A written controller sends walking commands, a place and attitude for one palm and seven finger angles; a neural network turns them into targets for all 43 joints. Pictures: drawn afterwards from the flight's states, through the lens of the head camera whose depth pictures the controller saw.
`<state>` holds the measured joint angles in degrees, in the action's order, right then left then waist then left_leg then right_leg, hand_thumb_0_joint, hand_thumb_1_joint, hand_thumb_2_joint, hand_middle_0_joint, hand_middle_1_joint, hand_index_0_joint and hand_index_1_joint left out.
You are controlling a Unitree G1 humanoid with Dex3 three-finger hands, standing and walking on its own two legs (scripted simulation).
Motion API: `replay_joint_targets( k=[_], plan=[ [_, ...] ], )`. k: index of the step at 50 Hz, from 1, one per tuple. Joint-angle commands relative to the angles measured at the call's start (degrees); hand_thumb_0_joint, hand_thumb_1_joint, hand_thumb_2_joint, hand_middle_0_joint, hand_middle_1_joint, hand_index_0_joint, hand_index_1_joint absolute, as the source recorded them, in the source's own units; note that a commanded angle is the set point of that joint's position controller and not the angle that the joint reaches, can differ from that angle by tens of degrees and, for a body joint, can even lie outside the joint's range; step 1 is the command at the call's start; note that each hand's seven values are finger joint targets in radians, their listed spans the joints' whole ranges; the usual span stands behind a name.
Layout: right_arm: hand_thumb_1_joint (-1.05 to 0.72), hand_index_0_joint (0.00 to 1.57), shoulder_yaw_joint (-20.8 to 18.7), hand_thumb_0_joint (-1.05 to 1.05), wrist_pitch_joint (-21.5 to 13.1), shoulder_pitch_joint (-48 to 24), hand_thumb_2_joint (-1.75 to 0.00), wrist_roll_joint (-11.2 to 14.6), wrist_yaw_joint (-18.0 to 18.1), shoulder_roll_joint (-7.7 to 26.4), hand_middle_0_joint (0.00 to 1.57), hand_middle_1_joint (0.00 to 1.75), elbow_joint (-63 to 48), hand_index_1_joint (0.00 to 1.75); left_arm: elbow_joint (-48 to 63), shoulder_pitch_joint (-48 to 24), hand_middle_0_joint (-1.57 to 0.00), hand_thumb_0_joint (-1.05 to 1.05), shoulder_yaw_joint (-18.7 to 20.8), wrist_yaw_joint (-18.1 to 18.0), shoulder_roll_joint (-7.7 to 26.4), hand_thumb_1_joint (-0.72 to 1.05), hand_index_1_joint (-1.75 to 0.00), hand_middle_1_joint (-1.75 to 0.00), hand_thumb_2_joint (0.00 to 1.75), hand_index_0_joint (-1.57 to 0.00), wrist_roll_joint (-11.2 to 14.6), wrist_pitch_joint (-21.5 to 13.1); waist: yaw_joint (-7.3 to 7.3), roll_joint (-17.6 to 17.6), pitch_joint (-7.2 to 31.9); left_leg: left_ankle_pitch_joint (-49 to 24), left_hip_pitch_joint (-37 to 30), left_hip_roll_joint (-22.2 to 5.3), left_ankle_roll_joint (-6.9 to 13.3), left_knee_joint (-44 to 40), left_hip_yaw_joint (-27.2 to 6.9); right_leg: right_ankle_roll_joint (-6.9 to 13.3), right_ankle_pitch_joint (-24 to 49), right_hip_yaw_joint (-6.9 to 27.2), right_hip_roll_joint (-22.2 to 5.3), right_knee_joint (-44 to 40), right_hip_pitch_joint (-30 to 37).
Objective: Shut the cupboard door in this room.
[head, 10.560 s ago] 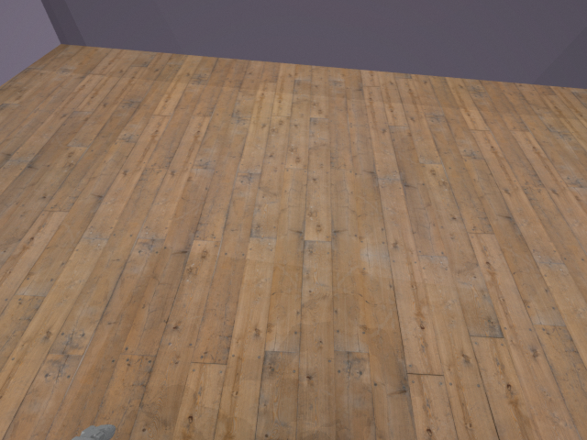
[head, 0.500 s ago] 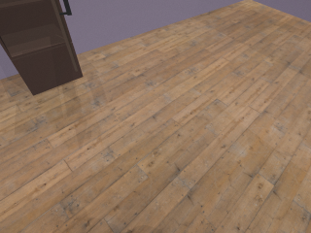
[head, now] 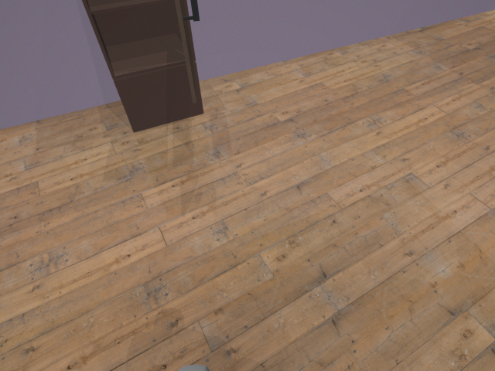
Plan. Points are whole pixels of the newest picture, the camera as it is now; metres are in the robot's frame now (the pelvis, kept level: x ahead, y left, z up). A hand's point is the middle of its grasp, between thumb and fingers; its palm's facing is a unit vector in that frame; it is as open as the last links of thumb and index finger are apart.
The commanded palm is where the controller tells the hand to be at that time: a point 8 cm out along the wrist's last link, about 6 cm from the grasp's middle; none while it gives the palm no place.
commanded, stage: turn or walk to find it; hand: left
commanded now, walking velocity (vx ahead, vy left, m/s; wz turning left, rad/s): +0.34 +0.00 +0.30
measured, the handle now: (188, 1) +1.34 +0.31 +0.05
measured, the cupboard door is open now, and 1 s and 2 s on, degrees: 75 75 75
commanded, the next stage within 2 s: stand and wait in 0.28 s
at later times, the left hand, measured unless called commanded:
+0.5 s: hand out of the picture +0.14 +0.24 -0.17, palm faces +0.12 -0.97 -0.20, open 7.4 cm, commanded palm none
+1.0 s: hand (144, 354) +0.18 +0.22 -0.18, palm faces +0.19 -0.97 -0.17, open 7.3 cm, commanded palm none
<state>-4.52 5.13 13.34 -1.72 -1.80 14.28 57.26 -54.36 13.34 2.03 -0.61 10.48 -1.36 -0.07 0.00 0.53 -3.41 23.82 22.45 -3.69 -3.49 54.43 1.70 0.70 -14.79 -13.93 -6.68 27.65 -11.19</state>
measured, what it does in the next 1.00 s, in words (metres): walks ahead: left foot, then right foot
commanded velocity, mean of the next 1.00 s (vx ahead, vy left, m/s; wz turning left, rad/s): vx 0.09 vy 0.00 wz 0.05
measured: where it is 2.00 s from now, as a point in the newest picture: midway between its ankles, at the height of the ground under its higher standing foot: outside the picture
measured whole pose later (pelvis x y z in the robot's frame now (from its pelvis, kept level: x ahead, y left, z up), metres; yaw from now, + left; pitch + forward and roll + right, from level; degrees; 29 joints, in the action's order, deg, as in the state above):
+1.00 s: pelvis +0.18 +0.04 +0.00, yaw +7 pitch -2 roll +0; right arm -0.7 -0.3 15.9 -1.1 1.6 8.0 63.6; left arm -63.7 13.5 1.3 -1.2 10.1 -0.3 1.0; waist 1.5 -1.6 -0.3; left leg 15.5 9.2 -2.5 -0.4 26.6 4.2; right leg 1.1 -9.1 -8.9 -1.8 24.3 -13.3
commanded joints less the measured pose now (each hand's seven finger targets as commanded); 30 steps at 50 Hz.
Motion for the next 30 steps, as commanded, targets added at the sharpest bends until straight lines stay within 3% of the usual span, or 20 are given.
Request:
replay_joint_targets(
  k=[1,2,4,5,6,7,8,9,10,12,14,18,21,23,24,26,27,28,29,30],
  plan=[
    [-0.90,0.20,0.3,0.00,-3.8,-7.5,-0.90,0.5,-0.7,1.9,0.20,0.30,-6.8,0.30,-0.2,5.2,-0.20,0.00,3.7,-0.4,14.0,0.90,-0.30,-0.30,0.90,-0.20,-0.7,-1.9,3.95,-10.6,2.5,3.9,3.7,-0.9,1.5,-11.5,2.9,6.4,-10.1,15.1,-17.0,-14.8,6.7],
    [-0.90,0.20,0.4,0.00,-4.2,-6.0,-0.90,0.6,-0.6,1.4,0.20,0.30,-6.5,0.30,-0.7,5.0,-0.20,0.00,3.8,-0.3,14.0,0.90,-0.30,-0.30,0.90,-0.20,-0.7,-1.9,3.26,-10.1,2.9,3.7,0.6,-0.4,2.0,-15.0,3.9,6.0,-10.8,14.0,-16.6,-13.9,5.6],
    [-0.90,0.20,0.7,0.00,-5.0,-0.5,-0.90,0.4,-0.2,1.1,0.20,0.30,-4.5,0.30,-1.3,3.6,-0.20,0.00,3.7,0.1,13.8,0.90,-0.30,-0.30,0.90,-0.20,-0.3,-1.7,0.37,-7.4,3.5,-2.5,-10.1,1.4,2.5,-25.4,7.2,3.3,-12.6,8.8,-13.5,-9.5,-0.3],
    [-0.90,0.20,0.3,0.00,-5.5,3.6,-0.90,0.5,0.2,2.8,0.20,0.30,-3.1,0.30,-1.2,3.0,-0.20,0.00,3.3,0.4,12.5,0.90,-0.30,-0.30,0.90,-0.20,0.3,-1.4,-1.73,-1.6,4.3,-4.4,-19.3,1.0,3.0,-31.4,5.9,0.7,-14.4,5.4,-11.0,-3.4,-7.2],
    [-0.90,0.20,-1.0,0.00,-6.0,7.9,-0.90,0.1,0.8,7.5,0.20,0.30,-1.9,0.30,0.0,2.5,-0.20,0.00,2.7,0.9,9.1,0.90,-0.30,-0.30,0.90,-0.20,0.6,-1.1,-4.06,11.9,4.4,5.2,-27.5,-9.0,7.1,-37.8,-10.4,-2.9,-16.3,1.2,-4.9,10.0,-19.3],
    [-0.90,0.20,-1.6,0.00,-6.0,13.1,-0.90,0.0,1.3,11.6,0.20,0.30,-1.0,0.30,3.2,-2.6,-0.20,0.00,1.5,1.5,5.8,0.90,-0.30,-0.30,0.90,-0.20,0.2,-1.1,-6.38,19.0,0.4,10.3,-28.0,-18.4,11.3,-44.5,-23.7,-4.2,-18.5,1.2,0.4,23.4,-30.0],
    [-0.90,0.20,-1.5,0.00,-6.2,13.9,-0.90,0.1,1.7,11.8,0.20,0.30,0.3,0.30,4.3,-6.6,-0.20,0.00,1.4,1.4,6.4,0.90,-0.30,-0.30,0.90,-0.20,-0.4,-1.1,-7.25,15.3,-1.0,11.7,-24.5,-20.8,14.0,-46.0,-26.9,-3.1,-18.4,7.0,-1.0,29.3,-32.0],
    [-0.90,0.20,-1.0,0.00,-6.4,11.9,-0.90,0.1,2.1,10.1,0.20,0.30,0.3,0.30,3.9,-8.6,-0.20,0.00,1.8,1.4,6.4,0.90,-0.30,-0.30,0.90,-0.20,-0.3,-1.0,-6.06,14.4,-4.2,11.1,-19.9,-19.2,14.0,-46.9,-25.2,-2.9,-14.2,9.6,-1.8,33.6,-32.6],
    [-0.90,0.20,-0.1,0.00,-6.8,8.8,-0.90,0.3,2.4,7.5,0.20,0.30,-0.3,0.30,2.5,-7.1,-0.20,0.00,1.9,1.8,6.7,0.90,-0.30,-0.30,0.90,-0.20,-0.2,-1.2,-4.17,11.8,-6.3,7.4,-17.5,-16.8,13.3,-46.9,-20.8,-2.8,-9.3,10.8,-2.7,35.2,-31.5],
    [-0.90,0.20,0.9,0.00,-8.0,6.2,-0.90,0.5,2.6,5.0,0.20,0.30,-0.3,0.30,-0.8,-1.9,-0.20,0.00,1.5,2.4,6.0,0.90,-0.30,-0.30,0.90,-0.20,-0.2,-1.4,-1.58,8.3,-3.5,-5.6,-18.3,-12.4,11.7,-45.3,-12.6,-3.4,-3.0,10.3,-2.6,34.7,-27.3],
    [-0.90,0.20,1.0,0.00,-8.7,7.1,-0.90,0.9,2.8,4.6,0.20,0.30,0.6,0.30,-2.0,-0.2,-0.20,0.00,1.0,2.2,5.4,0.90,-0.30,-0.30,0.90,-0.20,-0.1,-1.2,-0.74,6.3,-1.9,-17.8,-21.0,-11.3,12.4,-44.0,-8.8,-4.3,-1.0,9.8,-2.1,33.9,-26.8],
    [-0.90,0.20,1.2,0.00,-8.8,9.4,-0.90,1.1,3.3,3.3,0.20,0.30,2.8,0.30,-1.9,-1.4,-0.20,0.00,0.4,1.4,3.8,0.90,-0.30,-0.30,0.90,-0.20,0.2,-0.6,-0.37,4.9,-2.9,-37.2,-21.8,-10.7,12.8,-41.5,-4.4,-5.0,0.8,9.5,-1.3,28.6,-26.0],
    [-0.90,0.20,1.1,0.00,-8.5,10.1,-0.90,0.7,3.6,3.0,0.20,0.30,4.0,0.30,-1.2,-3.9,-0.20,0.00,0.0,1.0,2.5,0.90,-0.30,-0.30,0.90,-0.20,0.4,-0.6,-1.01,6.8,-3.4,-44.6,-20.3,-10.3,12.0,-37.9,-2.1,-3.9,1.3,8.1,0.0,18.1,-20.2],
    [-0.90,0.20,1.0,0.00,-8.0,9.4,-0.90,0.5,3.7,3.1,0.20,0.30,4.7,0.30,-1.4,-2.9,-0.20,0.00,0.1,0.9,2.4,0.90,-0.30,-0.30,0.90,-0.20,0.5,-0.7,-0.67,7.9,-3.0,-44.4,-18.3,-10.3,11.3,-35.3,-1.9,-3.1,1.8,7.6,1.2,13.0,-14.5],
    [-0.90,0.20,0.9,0.00,-7.8,8.6,-0.90,0.5,3.9,3.3,0.20,0.30,4.8,0.30,-2.1,-1.1,-0.20,0.00,0.2,0.8,2.5,0.90,-0.30,-0.30,0.90,-0.20,0.5,-0.8,0.22,7.4,-2.9,-42.7,-16.5,-10.4,10.8,-33.6,-2.3,-2.6,3.3,7.4,1.8,11.0,-10.3],
    [-0.90,0.20,0.9,0.00,-7.6,8.2,-0.90,0.8,3.8,3.0,0.20,0.30,5.1,0.30,-4.8,6.9,-0.20,0.00,0.6,0.5,3.9,0.90,-0.30,-0.30,0.90,-0.20,0.3,-1.6,3.73,3.7,0.8,-38.8,-14.9,-7.8,8.4,-25.0,-1.2,-2.4,11.2,6.4,2.9,2.8,1.0],
    [-0.90,0.20,1.0,0.00,-7.7,9.4,-0.90,1.2,3.6,1.5,0.20,0.30,5.4,0.30,-6.3,11.1,-0.20,0.00,1.1,0.0,6.9,0.90,-0.30,-0.30,0.90,-0.20,0.1,-2.3,4.94,-1.9,4.0,-30.7,-10.4,-5.0,6.4,-17.6,-0.3,-1.5,22.2,11.0,-0.9,0.9,9.6],
    [-0.90,0.20,1.4,0.00,-7.9,13.3,-0.90,1.6,3.3,-1.8,0.20,0.30,5.2,0.30,-7.3,14.3,-0.20,0.00,1.9,-0.6,10.9,0.90,-0.30,-0.30,0.90,-0.20,-0.3,-3.1,4.41,-13.0,8.7,-7.9,-1.9,2.0,4.2,-4.2,2.9,3.7,39.5,25.8,-13.2,-1.2,18.4],
    [-0.90,0.20,1.4,0.00,-6.7,14.6,-0.90,2.1,3.8,-1.6,0.20,0.30,4.9,0.30,-7.6,15.7,-0.20,0.00,2.0,-0.5,12.3,0.90,-0.30,-0.30,0.90,-0.20,0.8,-3.4,3.78,-15.3,11.7,12.6,-3.7,3.8,3.4,5.8,-0.4,9.8,44.7,31.6,-19.6,-6.6,14.2],
    [-0.90,0.20,1.6,0.00,-5.9,12.1,-0.90,2.0,3.9,-1.8,0.20,0.30,4.9,0.30,-6.8,10.4,-0.20,0.00,2.0,-0.7,11.6,0.90,-0.30,-0.30,0.90,-0.20,1.0,-3.2,3.09,-14.3,9.9,12.6,-3.5,1.7,3.4,8.9,-3.9,11.4,34.1,32.1,-18.9,-9.9,7.8]
  ],
)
